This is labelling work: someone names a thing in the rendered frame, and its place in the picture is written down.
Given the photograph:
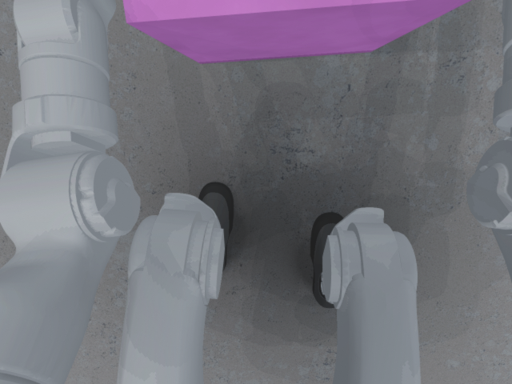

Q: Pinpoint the robot left forearm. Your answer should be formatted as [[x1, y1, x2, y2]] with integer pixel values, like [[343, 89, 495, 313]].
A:
[[0, 0, 118, 181]]

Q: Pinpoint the right robot upper arm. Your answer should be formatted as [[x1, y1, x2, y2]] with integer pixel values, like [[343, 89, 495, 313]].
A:
[[466, 135, 512, 282]]

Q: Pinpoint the carton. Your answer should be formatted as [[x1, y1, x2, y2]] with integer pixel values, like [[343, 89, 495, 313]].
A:
[[123, 0, 471, 64]]

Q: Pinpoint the robot left thigh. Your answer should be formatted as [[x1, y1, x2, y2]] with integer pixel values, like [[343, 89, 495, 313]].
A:
[[117, 209, 225, 384]]

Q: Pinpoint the robot right forearm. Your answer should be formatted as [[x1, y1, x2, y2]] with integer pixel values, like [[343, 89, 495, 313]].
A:
[[493, 0, 512, 135]]

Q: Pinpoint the right robot shin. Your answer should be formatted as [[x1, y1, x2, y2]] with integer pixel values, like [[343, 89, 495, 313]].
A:
[[321, 207, 418, 304]]

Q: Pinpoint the left robot upper arm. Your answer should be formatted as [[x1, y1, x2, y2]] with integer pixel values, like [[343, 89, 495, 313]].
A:
[[0, 151, 140, 384]]

